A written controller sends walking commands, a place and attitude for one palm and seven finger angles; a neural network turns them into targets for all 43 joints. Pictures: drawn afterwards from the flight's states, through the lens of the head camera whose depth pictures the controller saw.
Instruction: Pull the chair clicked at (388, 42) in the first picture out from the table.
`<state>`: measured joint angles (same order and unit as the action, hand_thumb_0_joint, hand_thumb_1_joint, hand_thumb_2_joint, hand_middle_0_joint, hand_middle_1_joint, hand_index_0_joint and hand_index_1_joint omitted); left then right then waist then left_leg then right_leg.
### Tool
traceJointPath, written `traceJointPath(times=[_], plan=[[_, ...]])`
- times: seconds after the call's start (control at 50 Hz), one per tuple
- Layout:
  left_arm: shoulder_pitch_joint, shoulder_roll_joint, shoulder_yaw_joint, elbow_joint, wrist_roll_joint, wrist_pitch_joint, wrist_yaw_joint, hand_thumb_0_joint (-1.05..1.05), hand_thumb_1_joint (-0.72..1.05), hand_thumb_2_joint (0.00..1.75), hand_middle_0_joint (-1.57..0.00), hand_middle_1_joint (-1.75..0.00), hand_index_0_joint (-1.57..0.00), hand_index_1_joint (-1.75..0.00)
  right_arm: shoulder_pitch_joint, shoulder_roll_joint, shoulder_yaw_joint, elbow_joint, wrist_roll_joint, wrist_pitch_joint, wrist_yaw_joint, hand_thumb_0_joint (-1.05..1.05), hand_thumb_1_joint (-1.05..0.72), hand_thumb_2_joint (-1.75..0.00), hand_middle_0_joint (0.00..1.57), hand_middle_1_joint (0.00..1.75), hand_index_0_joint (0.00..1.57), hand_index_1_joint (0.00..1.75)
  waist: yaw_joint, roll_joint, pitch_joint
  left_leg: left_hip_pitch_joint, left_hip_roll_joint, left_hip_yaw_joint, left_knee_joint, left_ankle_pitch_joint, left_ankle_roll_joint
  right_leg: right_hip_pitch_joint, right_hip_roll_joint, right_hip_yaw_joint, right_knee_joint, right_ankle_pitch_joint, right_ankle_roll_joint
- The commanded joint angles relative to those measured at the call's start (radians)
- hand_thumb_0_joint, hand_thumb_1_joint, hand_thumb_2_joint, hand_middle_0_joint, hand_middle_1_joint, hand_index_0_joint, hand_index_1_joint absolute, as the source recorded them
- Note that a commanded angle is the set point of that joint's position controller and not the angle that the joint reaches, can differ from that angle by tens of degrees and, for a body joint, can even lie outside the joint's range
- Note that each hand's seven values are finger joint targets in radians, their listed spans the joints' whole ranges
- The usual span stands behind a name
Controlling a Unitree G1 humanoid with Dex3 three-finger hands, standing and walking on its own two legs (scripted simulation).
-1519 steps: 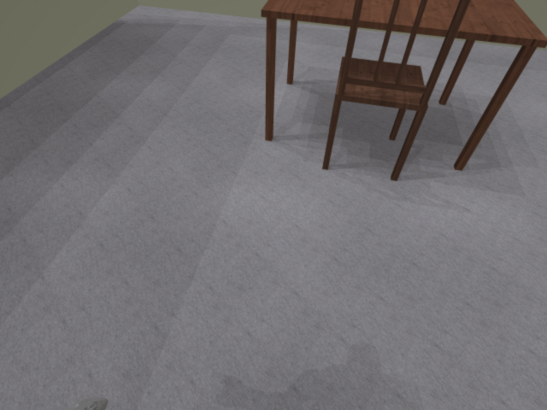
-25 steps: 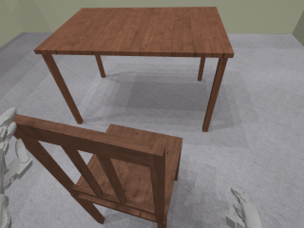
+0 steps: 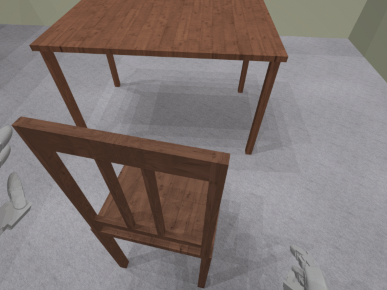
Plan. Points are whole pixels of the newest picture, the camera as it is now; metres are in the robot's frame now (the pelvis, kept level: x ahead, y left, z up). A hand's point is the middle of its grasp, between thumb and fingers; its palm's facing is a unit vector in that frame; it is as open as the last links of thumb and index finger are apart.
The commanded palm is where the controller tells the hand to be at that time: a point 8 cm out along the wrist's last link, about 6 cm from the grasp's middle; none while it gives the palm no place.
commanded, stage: step back with the hand held close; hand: left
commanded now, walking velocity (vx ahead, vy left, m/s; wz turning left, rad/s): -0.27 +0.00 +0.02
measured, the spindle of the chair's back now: (119, 198) +0.33 +0.22 -0.05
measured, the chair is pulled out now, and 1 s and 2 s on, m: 0.61 0.61 0.61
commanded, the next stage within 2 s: stop stepping back and stand still in 0.94 s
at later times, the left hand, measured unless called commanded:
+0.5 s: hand (16, 208) +0.18 +0.27 +0.17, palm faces +0.44 -0.73 -0.52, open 7.4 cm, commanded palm +0.11 +0.30 +0.18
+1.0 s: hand out of the picture +0.10 +0.23 +0.19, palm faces +0.39 -0.77 -0.51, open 7.4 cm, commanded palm +0.04 +0.28 +0.18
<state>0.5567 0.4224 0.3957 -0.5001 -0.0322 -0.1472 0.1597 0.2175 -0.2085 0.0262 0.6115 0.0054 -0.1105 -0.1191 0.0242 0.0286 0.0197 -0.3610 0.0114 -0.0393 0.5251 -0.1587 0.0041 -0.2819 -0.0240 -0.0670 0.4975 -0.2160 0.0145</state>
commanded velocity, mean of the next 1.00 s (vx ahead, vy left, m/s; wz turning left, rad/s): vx -0.38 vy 0.00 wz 0.01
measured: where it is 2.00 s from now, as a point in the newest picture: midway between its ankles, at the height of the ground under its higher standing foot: outside the picture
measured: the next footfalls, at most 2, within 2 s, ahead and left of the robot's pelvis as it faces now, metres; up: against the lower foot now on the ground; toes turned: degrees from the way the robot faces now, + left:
left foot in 0.68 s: +0.04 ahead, +0.11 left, +0.00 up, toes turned +0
right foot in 0.94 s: -0.06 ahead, -0.15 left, +0.00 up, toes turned -3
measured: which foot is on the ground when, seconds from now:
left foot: down 0.00-0.56, up 0.58-0.66, down 0.68-0.96, up 0.98-1.00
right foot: down 0.00-0.70, up 0.72-0.92, down 0.94-1.00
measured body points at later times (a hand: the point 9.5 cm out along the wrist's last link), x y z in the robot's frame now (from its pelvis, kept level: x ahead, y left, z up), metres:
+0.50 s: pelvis -0.02 +0.00 -0.01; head +0.01 +0.02 +0.44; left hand +0.15 +0.30 +0.20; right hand +0.16 -0.23 -0.08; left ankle +0.08 +0.12 -0.73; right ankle +0.01 -0.13 -0.73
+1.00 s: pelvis -0.11 -0.02 +0.00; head -0.08 -0.01 +0.45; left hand +0.07 +0.27 +0.21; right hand +0.09 -0.24 -0.08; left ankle -0.02 +0.11 -0.72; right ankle -0.10 -0.15 -0.73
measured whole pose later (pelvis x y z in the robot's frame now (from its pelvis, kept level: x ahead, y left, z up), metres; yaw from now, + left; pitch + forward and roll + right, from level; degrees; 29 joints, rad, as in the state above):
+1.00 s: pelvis -0.11 -0.02 +0.00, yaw +0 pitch +1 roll -2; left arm 0.53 0.48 0.44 -0.57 -0.04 -0.25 0.13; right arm 0.15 -0.18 0.01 0.65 -0.02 -0.16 -0.08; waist 0.03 0.00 0.04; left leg -0.49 0.03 -0.06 0.70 -0.29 -0.02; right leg -0.28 0.01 -0.05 0.53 -0.26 0.00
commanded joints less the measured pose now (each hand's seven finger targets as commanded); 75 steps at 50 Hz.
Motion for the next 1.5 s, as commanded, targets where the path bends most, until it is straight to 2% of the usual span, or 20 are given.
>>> traceJointPath(times=[0.0,0.18,0.26,0.32,0.42,0.48,0.56,0.62,0.66,0.7,0.74,0.8,0.9,0.96,1.02,1.1,1.14,1.2,1.38,1.48], plan=[[-0.072,0.190,0.140,-0.215,0.007,-0.082,0.029,0.00,0.90,0.90,-0.20,-0.30,-0.20,-0.30,-0.117,-0.136,-0.051,-0.154,0.001,-0.082,-0.010,0.00,-0.90,-0.90,0.20,0.30,0.20,0.30,-0.013,0.090,-0.068,-0.063,0.110,-0.133,-0.193,-0.357,0.053,0.044,-0.050,0.094,-0.087,-0.185,-0.022],[-0.084,0.190,0.140,-0.235,0.004,-0.091,0.037,0.00,0.90,0.90,-0.20,-0.30,-0.20,-0.30,-0.102,-0.128,-0.056,-0.136,-0.004,-0.085,0.000,0.00,-0.90,-0.90,0.20,0.30,0.20,0.30,-0.017,-0.028,-0.066,0.043,0.065,-0.079,0.003,-0.253,0.024,-0.120,-0.128,0.148,-0.167,-0.175,-0.072],[-0.071,0.206,0.164,-0.245,0.002,-0.100,0.042,0.00,0.90,0.90,-0.20,-0.30,-0.20,-0.30,-0.114,-0.131,-0.060,-0.135,-0.006,-0.083,-0.004,0.00,-0.90,-0.90,0.20,0.30,0.20,0.30,-0.018,0.032,-0.087,-0.004,0.101,-0.126,-0.084,-0.232,0.035,-0.068,-0.094,0.115,-0.085,-0.115,-0.055],[-0.066,0.195,0.180,-0.254,0.018,-0.120,0.035,0.00,0.90,0.90,-0.20,-0.30,-0.20,-0.30,-0.131,-0.143,-0.059,-0.151,-0.008,-0.091,-0.009,0.00,-0.90,-0.90,0.20,0.30,0.20,0.30,-0.016,0.228,-0.080,-0.242,0.196,-0.230,-0.293,-0.410,0.089,0.145,0.002,0.058,0.135,-0.101,-0.014],[-0.031,0.222,0.216,-0.246,0.014,-0.160,0.016,0.00,0.90,0.90,-0.20,-0.30,-0.20,-0.30,-0.117,-0.130,-0.068,-0.138,-0.010,-0.115,0.000,0.00,-0.90,-0.90,0.20,0.30,0.20,0.30,-0.004,0.137,-0.124,-0.199,0.185,-0.212,-0.197,-0.252,0.108,0.153,-0.010,0.090,0.115,-0.020,-0.024],[-0.039,0.218,0.205,-0.266,0.003,-0.174,0.009,0.00,0.90,0.90,-0.20,-0.30,-0.20,-0.30,-0.098,-0.135,-0.083,-0.122,-0.011,-0.122,0.003,0.00,-0.90,-0.90,0.20,0.30,0.20,0.30,-0.010,0.018,-0.189,-0.042,0.102,-0.121,-0.029,-0.131,0.056,0.054,-0.074,0.162,-0.009,0.100,-0.062],[-0.067,0.235,0.199,-0.235,-0.009,-0.146,0.035,0.00,0.90,0.90,-0.20,-0.30,-0.20,-0.30,-0.090,-0.098,-0.090,-0.080,-0.015,-0.090,0.015,0.00,-0.90,-0.90,0.20,0.30,0.20,0.30,-0.025,-0.197,-0.159,0.087,-0.032,0.000,0.417,-0.197,-0.019,-0.189,-0.349,0.334,-0.236,0.128,-0.215],[-0.094,0.210,0.188,-0.215,0.006,-0.129,0.034,0.00,0.90,0.90,-0.20,-0.30,-0.20,-0.30,-0.125,-0.077,-0.064,-0.092,-0.016,-0.068,0.012,0.00,-0.90,-0.90,0.20,0.30,0.20,0.30,-0.041,-0.148,-0.076,0.040,0.028,-0.056,0.085,-0.110,0.003,-0.088,-0.262,0.183,-0.070,0.377,-0.140],[-0.035,0.204,0.198,-0.226,0.018,-0.137,0.031,0.00,0.90,0.90,-0.20,-0.30,-0.20,-0.30,-0.129,-0.117,-0.083,-0.110,-0.011,-0.067,0.001,0.00,-0.90,-0.90,0.20,0.30,0.20,0.30,-0.025,0.120,-0.144,0.048,0.206,-0.204,-0.182,0.301,0.073,-0.013,-0.052,0.071,0.189,0.179,-0.020],[0.008,0.223,0.216,-0.209,-0.002,-0.142,0.025,0.00,0.90,0.90,-0.20,-0.30,-0.20,-0.30,-0.129,-0.107,-0.094,-0.109,-0.015,-0.082,0.010,0.00,-0.90,-0.90,0.20,0.30,0.20,0.30,-0.015,0.232,-0.217,0.139,0.315,-0.275,-0.159,0.560,0.168,-0.121,0.005,0.097,0.412,-0.259,-0.006],[-0.055,0.206,0.183,-0.324,-0.010,-0.153,0.014,0.00,0.90,0.90,-0.20,-0.30,-0.20,-0.30,-0.101,-0.107,-0.085,-0.096,-0.030,-0.098,0.020,0.00,-0.90,-0.90,0.20,0.30,0.20,0.30,-0.020,0.215,-0.239,0.172,0.308,-0.245,-0.141,0.661,0.169,-0.123,0.008,0.126,0.460,-0.306,-0.008],[-0.026,0.206,0.179,-0.333,-0.003,-0.150,0.015,0.00,0.90,0.90,-0.20,-0.30,-0.20,-0.30,-0.090,-0.123,-0.088,-0.092,-0.016,-0.105,0.034,0.00,-0.90,-0.90,0.20,0.30,0.20,0.30,-0.005,0.178,-0.224,0.200,0.264,-0.167,-0.130,0.564,0.140,-0.052,0.001,0.068,0.249,-0.198,-0.013],[-0.024,0.255,0.229,-0.238,-0.004,-0.152,0.002,0.00,0.90,0.90,-0.20,-0.30,-0.20,-0.30,-0.120,-0.141,-0.077,-0.099,-0.022,-0.104,0.024,0.00,-0.90,-0.90,0.20,0.30,0.20,0.30,-0.006,0.083,-0.116,-0.043,0.174,-0.125,-0.050,-0.091,0.065,0.126,-0.059,0.066,-0.138,0.079,-0.036],[-0.076,0.220,0.169,-0.185,-0.027,-0.135,0.006,0.00,0.90,0.90,-0.20,-0.30,-0.20,-0.30,-0.105,-0.116,-0.097,-0.088,-0.002,-0.088,0.023,0.00,-0.90,-0.90,0.20,0.30,0.20,0.30,-0.019,-0.287,-0.130,0.002,-0.039,-0.010,0.539,-0.282,-0.026,-0.149,-0.399,0.365,-0.285,0.173,-0.240],[-0.040,0.191,0.180,-0.175,-0.012,-0.122,0.010,0.00,0.90,0.90,-0.20,-0.30,-0.20,-0.30,-0.156,-0.037,-0.046,-0.124,-0.009,-0.062,0.021,0.00,-0.90,-0.90,0.20,0.30,0.20,0.30,-0.033,-0.217,-0.113,-0.107,0.025,-0.044,0.484,-0.378,-0.007,-0.016,-0.331,0.182,-0.108,0.541,-0.200],[0.074,0.202,0.169,-0.259,-0.022,-0.099,0.036,0.00,0.90,0.90,-0.20,-0.30,-0.20,-0.30,-0.089,-0.099,-0.061,-0.156,0.010,-0.043,0.007,0.00,-0.90,-0.90,0.20,0.30,0.20,0.30,-0.043,-0.031,-0.169,0.130,0.027,0.062,-0.140,-0.159,0.017,0.022,-0.173,0.119,-0.059,-0.012,-0.055],[0.027,0.215,0.165,-0.361,-0.005,-0.118,0.044,0.00,0.90,0.90,-0.20,-0.30,-0.20,-0.30,-0.093,-0.142,-0.073,-0.173,0.012,-0.070,0.008,0.00,-0.90,-0.90,0.20,0.30,0.20,0.30,-0.018,0.149,-0.124,0.058,0.194,-0.150,-0.225,-0.227,0.095,0.006,-0.064,0.064,0.026,-0.169,0.005],[-0.030,0.237,0.194,-0.339,0.016,-0.114,0.038,0.00,0.90,0.90,-0.20,-0.30,-0.20,-0.30,-0.095,-0.126,-0.060,-0.158,0.016,-0.092,0.011,0.00,-0.90,-0.90,0.20,0.30,0.20,0.30,-0.031,0.292,-0.067,-0.187,0.187,-0.186,-0.340,-0.605,0.093,0.120,-0.010,0.029,0.146,-0.231,0.002],[-0.190,0.183,0.115,-0.161,0.012,-0.095,0.024,0.00,0.90,0.90,-0.20,-0.30,-0.20,-0.30,-0.030,-0.129,-0.067,-0.066,-0.010,-0.082,0.019,0.00,-0.90,-0.90,0.20,0.30,0.20,0.30,-0.055,-0.174,-0.034,0.128,-0.023,0.051,0.205,-0.293,0.026,-0.224,-0.181,0.235,-0.269,-0.446,-0.116],[-0.237,0.158,0.091,-0.176,0.012,-0.079,0.028,0.00,0.90,0.90,-0.20,-0.30,-0.20,-0.30,-0.061,-0.132,-0.049,-0.084,-0.009,-0.070,0.013,0.00,-0.90,-0.90,0.20,0.30,0.20,0.30,-0.064,0.074,0.008,0.103,0.082,-0.147,-0.068,-0.539,0.070,-0.315,-0.055,0.093,0.023,-0.518,-0.060]])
